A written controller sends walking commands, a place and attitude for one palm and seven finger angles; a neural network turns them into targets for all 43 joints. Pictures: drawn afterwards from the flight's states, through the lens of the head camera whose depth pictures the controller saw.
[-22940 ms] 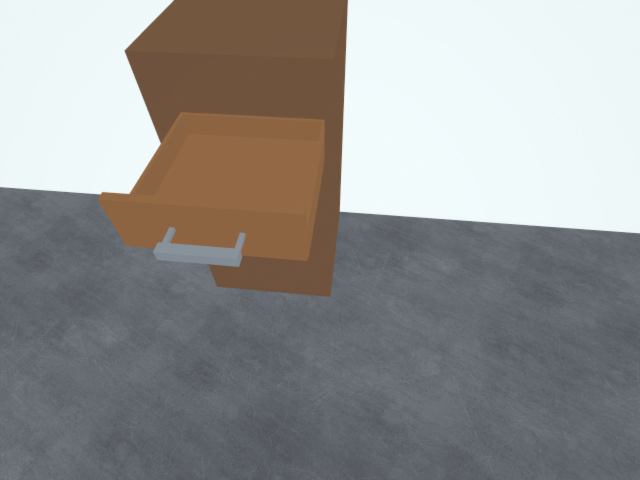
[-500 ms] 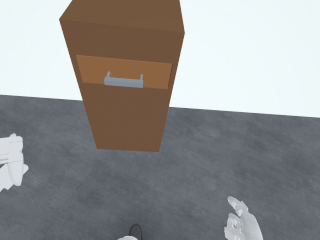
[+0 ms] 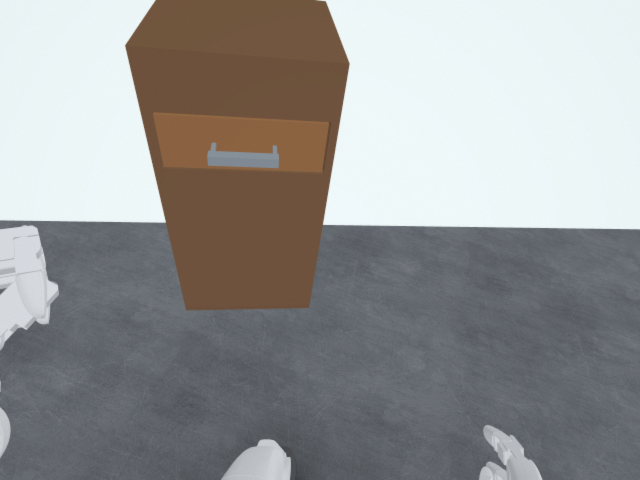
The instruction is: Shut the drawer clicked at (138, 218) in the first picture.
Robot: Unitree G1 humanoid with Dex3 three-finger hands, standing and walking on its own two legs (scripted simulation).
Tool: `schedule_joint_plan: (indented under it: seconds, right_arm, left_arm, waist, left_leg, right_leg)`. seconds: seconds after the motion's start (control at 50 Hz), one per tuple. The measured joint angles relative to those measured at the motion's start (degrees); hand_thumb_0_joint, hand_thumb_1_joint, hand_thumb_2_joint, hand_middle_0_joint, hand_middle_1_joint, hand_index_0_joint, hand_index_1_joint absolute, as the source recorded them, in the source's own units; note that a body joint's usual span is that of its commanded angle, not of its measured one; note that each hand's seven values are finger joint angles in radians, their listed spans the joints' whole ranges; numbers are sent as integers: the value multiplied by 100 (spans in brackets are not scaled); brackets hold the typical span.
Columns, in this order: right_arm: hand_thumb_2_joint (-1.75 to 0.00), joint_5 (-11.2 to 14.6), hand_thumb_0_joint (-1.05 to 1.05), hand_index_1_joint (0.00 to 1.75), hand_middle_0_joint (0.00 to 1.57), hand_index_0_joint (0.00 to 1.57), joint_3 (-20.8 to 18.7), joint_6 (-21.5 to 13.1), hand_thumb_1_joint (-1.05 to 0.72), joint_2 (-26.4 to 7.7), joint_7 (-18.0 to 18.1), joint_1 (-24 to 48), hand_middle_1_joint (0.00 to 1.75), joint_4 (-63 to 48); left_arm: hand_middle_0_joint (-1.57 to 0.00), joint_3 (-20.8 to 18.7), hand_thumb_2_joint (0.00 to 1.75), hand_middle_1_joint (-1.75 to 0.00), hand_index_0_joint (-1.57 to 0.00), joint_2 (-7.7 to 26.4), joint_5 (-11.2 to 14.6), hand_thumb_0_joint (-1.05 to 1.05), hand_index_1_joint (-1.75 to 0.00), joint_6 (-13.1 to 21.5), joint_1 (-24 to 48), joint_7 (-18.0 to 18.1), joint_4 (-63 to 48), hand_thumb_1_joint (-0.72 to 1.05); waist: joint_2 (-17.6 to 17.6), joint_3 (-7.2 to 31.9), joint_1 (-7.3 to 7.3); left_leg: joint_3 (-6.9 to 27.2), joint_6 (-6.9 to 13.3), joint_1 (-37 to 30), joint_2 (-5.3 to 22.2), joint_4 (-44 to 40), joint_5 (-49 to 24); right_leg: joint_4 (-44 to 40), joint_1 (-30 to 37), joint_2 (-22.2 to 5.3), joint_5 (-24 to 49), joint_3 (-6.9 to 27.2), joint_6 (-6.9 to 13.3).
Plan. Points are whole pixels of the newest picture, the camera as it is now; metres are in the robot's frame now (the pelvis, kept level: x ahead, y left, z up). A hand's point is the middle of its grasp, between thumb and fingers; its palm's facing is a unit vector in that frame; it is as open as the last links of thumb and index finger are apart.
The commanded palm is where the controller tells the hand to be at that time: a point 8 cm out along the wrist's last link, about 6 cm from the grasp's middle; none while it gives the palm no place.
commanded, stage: stop stepping back and stand still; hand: left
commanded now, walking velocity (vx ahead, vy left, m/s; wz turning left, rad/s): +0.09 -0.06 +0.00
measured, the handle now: (244, 153) +0.80 +0.18 -0.04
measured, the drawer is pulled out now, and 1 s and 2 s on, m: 0.00 0.00 0.00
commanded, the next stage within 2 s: let the arm hang, fingers relaxed in 1.30 s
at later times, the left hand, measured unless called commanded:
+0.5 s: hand out of the picture +0.12 +0.32 +0.23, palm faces +0.33 -0.85 -0.42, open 3.3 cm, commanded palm +0.06 +0.36 +0.22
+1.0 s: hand out of the picture +0.17 +0.25 +0.22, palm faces +0.31 -0.78 -0.54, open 3.2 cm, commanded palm +0.10 +0.30 +0.22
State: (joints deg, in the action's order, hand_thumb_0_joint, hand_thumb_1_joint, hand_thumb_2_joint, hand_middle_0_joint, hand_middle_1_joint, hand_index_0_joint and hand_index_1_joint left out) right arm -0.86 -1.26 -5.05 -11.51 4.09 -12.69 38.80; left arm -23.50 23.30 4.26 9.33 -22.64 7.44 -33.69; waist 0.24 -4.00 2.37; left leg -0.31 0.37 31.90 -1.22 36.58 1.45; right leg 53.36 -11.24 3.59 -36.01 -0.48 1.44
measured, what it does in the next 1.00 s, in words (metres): steps on the spot: right foot, then left foot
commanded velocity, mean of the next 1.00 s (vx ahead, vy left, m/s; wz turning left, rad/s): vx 0.08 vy -0.08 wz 0.00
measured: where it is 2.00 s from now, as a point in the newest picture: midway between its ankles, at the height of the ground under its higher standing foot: outside the picture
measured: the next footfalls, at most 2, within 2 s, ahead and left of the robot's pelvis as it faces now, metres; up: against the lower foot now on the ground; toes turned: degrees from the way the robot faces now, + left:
right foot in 0.06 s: -0.01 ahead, -0.10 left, +0.00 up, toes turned +1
left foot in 0.24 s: +0.03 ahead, +0.16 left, +0.00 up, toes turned +3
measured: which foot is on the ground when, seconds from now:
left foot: down 0.00-0.04, up 0.06-0.22, down 0.24-1.00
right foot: up 0.00-0.04, down 0.06-0.24, up 0.26-0.84, down 0.86-1.00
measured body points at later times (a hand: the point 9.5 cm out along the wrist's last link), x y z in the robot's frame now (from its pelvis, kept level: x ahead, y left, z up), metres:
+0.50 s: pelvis -0.07 +0.08 +0.06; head -0.04 +0.13 +0.50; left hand +0.10 +0.36 +0.25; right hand +0.11 -0.11 -0.01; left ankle -0.03 +0.15 -0.69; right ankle -0.02 -0.06 -0.59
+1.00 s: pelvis -0.03 +0.02 +0.04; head +0.00 +0.00 +0.49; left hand +0.14 +0.29 +0.25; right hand +0.13 -0.22 -0.06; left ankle -0.03 +0.15 -0.68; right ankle -0.08 -0.04 -0.69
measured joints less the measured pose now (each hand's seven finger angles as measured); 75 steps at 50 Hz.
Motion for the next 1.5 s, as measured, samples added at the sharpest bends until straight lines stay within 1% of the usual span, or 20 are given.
schedule_joint_plan:
  seconds: [0.04,0.08,0.12,0.16,0.2,0.24,0.28,0.34,0.4,0.52,0.62,0.76,0.86,0.92,1.0,1.1,1.2,1.4,1.44,1.5]
  right_arm:
    - [-90,-20,1,30,20,20,48,-34,-90,200,-178,125,30,-195]
    - [-90,73,1,30,20,20,146,-15,-90,305,-349,140,30,-475]
    - [-90,68,1,30,21,20,155,102,-90,311,-410,94,30,-474]
    - [-90,84,1,30,21,20,163,202,-90,334,-340,-92,30,-334]
    - [-90,97,1,30,21,20,208,171,-90,340,-227,-270,30,-215]
    - [-90,72,1,30,21,20,272,-2,-90,209,-103,-385,31,-249]
    - [-90,40,1,30,21,20,238,-155,-90,126,-10,-221,31,-235]
    - [-90,-6,1,30,21,20,261,-272,-90,226,-117,72,30,-181]
    - [-90,1,1,30,21,21,358,-275,-90,387,-329,153,30,-336]
    - [-90,-1,1,30,21,21,366,-51,-90,506,-371,87,31,-554]
    - [-90,10,1,30,21,21,302,56,-90,438,-247,-68,31,-499]
    - [-90,-34,1,30,21,21,229,-163,-90,278,-130,-123,31,-342]
    - [-90,-29,1,30,21,20,234,-150,-90,203,-141,88,31,-421]
    - [-90,55,1,30,21,20,161,1,-90,56,-175,265,30,-386]
    - [-90,193,1,30,21,20,80,190,-90,-51,-166,231,30,-384]
    - [-90,201,1,30,20,20,-8,266,-90,-232,-54,87,30,-360]
    - [-90,179,1,30,20,20,-50,309,-90,-251,-14,103,30,-295]
    - [-90,175,1,30,20,20,67,318,-90,-79,-88,369,30,-705]
    - [-90,189,1,30,20,20,30,132,-90,-231,-292,424,30,-440]
    - [-90,121,0,30,20,20,29,258,-90,-521,-486,555,30,6]
  left_arm:
    - [-141,-98,90,-160,-141,205,43,2,-160,10,-16,-74,-109,89]
    - [-141,-309,90,-160,-140,441,83,2,-160,126,-618,-106,-581,89]
    - [-141,-347,90,-160,-140,423,100,2,-160,211,-1241,-191,-996,89]
    - [-141,-263,90,-160,-141,349,32,1,-160,319,-1558,-214,-997,88]
    - [-141,-198,90,-160,-141,213,-63,1,-160,353,-1559,-123,-763,88]
    - [-141,-164,90,-160,-141,29,-140,1,-160,353,-1392,53,-508,88]
    - [-141,-89,90,-160,-141,-202,-185,1,-160,338,-958,208,-157,88]
    - [-141,12,90,-160,-141,-325,-208,1,-160,188,-593,241,51,89]
    - [-141,142,90,-160,-141,-215,-231,2,-160,127,-818,158,-376,89]
    - [-141,192,90,-160,-141,150,-299,2,-160,175,-1452,69,-846,89]
    - [-141,23,90,-160,-141,258,-272,1,-160,27,-1592,170,-597,88]
    - [-141,187,90,-160,-141,86,-223,2,-160,-73,-1486,273,-421,89]
    - [-141,54,90,-160,-140,271,-138,2,-160,19,-1546,252,-430,89]
    - [-141,86,90,-160,-140,172,-65,2,-160,146,-1564,198,-256,89]
    - [-141,62,90,-160,-140,109,-67,1,-160,301,-1694,179,-78,88]
    - [-141,174,90,-160,-140,-94,-124,1,-160,375,-1580,201,223,88]
    - [-141,309,90,-160,-140,-255,-234,1,-160,356,-1264,179,386,88]
    - [-141,187,90,-160,-140,3,-218,1,-160,401,-1440,115,68,88]
    - [-140,620,90,-160,-140,102,-366,1,-160,351,-958,-141,933,89]
    - [-138,1432,90,-158,-138,-105,-522,0,-158,-325,48,-512,3204,89]
  waist:
    - [-78,-87,143]
    - [-272,25,145]
    - [-235,193,93]
    - [-211,487,-64]
    - [-316,685,-262]
    - [-316,722,-388]
    - [-303,450,-422]
    - [-239,108,-361]
    - [-266,18,-260]
    - [-156,128,-195]
    - [-62,296,-216]
    - [-128,379,-169]
    - [-249,305,-55]
    - [95,240,-4]
    - [137,251,-41]
    - [200,231,-107]
    - [74,150,-229]
    - [26,23,-194]
    - [185,153,-245]
    - [444,397,-309]
  left_leg:
    - [-118,-248,-29,-28,-510,0]
    - [-263,-440,483,-162,563,1145]
    - [-114,-392,895,-203,2697,1501]
    - [-86,-262,672,-21,3335,1657]
    - [-171,-106,-59,222,2353,1989]
    - [-209,64,-1061,402,538,2114]
    - [-285,231,-1165,213,252,1939]
    - [-321,337,-1366,150,-89,1504]
    - [-339,326,-1593,225,-678,1129]
    - [-443,249,-1907,422,-1650,649]
    - [-492,264,-2073,462,-2161,414]
    - [-529,226,-2037,300,-2132,495]
    - [-621,91,-1711,136,-1401,893]
    - [-453,-2,-1485,337,-795,1119]
    - [-205,-2,-1309,323,-53,1604]
    - [-196,66,-1506,353,-400,1216]
    - [-232,-123,-1732,284,-625,1299]
    - [-349,-95,-1720,277,-935,1099]
    - [-280,-62,-1402,249,-632,1051]
    - [-204,0,-1063,164,-208,1213]
  right_leg:
    - [-64,-125,241,-151,-233,174]
    - [-952,-172,163,166,-216,460]
    - [-969,-386,29,1001,-256,306]
    - [-1299,-381,-50,1208,-262,104]
    - [-1674,-350,-220,1368,-213,0]
    - [-1653,-454,-389,1390,-200,-5]
    - [-850,-787,-515,1040,-23,-30]
    - [753,-1468,-314,999,108,-61]
    - [1231,-1993,-235,1585,-57,-134]
    - [766,-2262,-286,2330,-303,-185]
    - [-205,-1763,-331,2089,-366,-162]
    - [-1528,-704,-300,1513,-397,-138]
    - [-3054,106,-300,2182,-370,-1]
    - [-2883,76,-90,1946,-400,244]
    - [-2662,125,-35,1755,-328,340]
    - [-2419,289,1,1490,-370,365]
    - [-2362,384,-83,1394,-368,309]
    - [-2544,281,-106,1590,-300,229]
    - [-2384,73,-143,1629,-381,206]
    - [-2015,-209,-227,1396,-428,241]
